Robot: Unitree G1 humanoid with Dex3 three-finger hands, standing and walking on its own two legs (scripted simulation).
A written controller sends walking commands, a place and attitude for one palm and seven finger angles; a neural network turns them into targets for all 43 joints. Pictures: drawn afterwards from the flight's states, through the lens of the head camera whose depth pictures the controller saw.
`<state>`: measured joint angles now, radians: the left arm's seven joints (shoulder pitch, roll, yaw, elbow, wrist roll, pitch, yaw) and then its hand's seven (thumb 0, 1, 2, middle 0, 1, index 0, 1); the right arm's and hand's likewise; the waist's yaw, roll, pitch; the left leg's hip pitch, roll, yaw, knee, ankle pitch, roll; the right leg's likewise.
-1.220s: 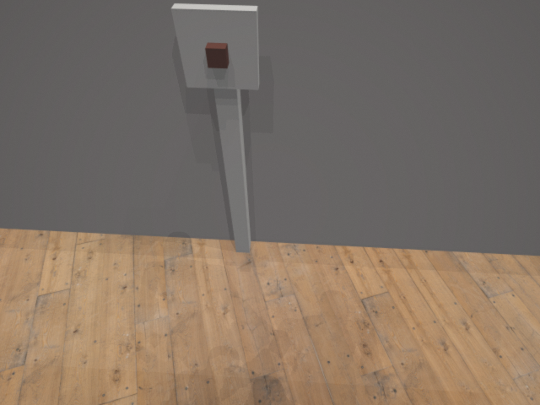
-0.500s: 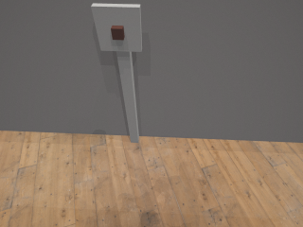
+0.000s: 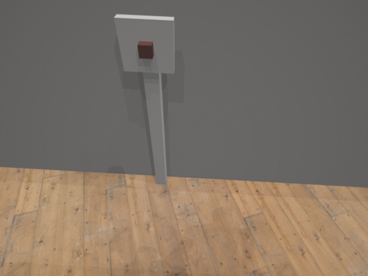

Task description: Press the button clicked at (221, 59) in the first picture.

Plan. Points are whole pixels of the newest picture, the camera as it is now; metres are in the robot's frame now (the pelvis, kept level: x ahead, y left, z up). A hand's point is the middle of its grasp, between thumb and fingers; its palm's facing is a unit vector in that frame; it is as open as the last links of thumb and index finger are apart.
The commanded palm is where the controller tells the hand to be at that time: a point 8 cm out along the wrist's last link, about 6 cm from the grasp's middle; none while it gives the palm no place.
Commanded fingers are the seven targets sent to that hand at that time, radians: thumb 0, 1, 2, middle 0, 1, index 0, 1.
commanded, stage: take the last steps up to it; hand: left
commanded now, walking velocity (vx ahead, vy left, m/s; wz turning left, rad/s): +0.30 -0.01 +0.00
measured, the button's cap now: (146, 49) +0.74 +0.17 +0.14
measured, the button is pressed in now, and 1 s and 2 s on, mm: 0 0 0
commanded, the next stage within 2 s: come to a stop and stand still in 0.52 s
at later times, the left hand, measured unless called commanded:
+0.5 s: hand (132, 238) +0.26 +0.16 -0.19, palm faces -0.02 -0.97 -0.24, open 7.3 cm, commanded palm none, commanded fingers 0.00 0.90 0.90 -0.20 -0.30 -0.20 -0.30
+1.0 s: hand (138, 244) +0.24 +0.14 -0.19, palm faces +0.10 -0.98 -0.17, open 7.3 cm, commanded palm none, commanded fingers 0.00 0.90 0.90 -0.20 -0.30 -0.20 -0.30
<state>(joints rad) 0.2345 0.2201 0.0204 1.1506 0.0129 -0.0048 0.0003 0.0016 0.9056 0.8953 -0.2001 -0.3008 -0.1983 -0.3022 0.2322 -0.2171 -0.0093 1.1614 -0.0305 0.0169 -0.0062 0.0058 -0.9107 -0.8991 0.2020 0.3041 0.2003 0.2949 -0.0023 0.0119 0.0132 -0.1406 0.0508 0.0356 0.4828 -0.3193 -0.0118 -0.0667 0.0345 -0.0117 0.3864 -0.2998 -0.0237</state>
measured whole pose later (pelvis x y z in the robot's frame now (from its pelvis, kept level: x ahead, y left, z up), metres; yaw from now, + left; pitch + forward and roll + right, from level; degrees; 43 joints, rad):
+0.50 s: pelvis +0.16 -0.03 -0.03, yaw -2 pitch -1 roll +0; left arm 0.13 0.18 0.07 1.03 0.01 -0.06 0.00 0.01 0.92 0.90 -0.20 -0.30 -0.19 -0.30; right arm 0.54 -0.07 -0.02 1.27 -0.01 -0.01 -0.03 0.01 -0.91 -0.90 0.21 0.30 0.20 0.30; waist -0.04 0.04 0.13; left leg -0.03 0.08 0.05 0.80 -0.53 -0.01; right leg -0.42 -0.01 -0.14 0.69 -0.25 -0.08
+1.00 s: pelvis +0.26 -0.02 -0.01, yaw -1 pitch -1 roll -1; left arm 0.26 0.13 0.05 1.08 0.01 0.02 0.05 0.00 0.91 0.89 -0.20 -0.30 -0.20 -0.30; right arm 0.08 -0.15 -0.03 0.99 -0.02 0.02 -0.04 0.00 -0.92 -0.90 0.20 0.30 0.20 0.29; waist 0.05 -0.01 0.14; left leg -0.33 0.04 0.08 0.56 -0.21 0.04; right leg -0.29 0.01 -0.07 0.84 -0.55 0.00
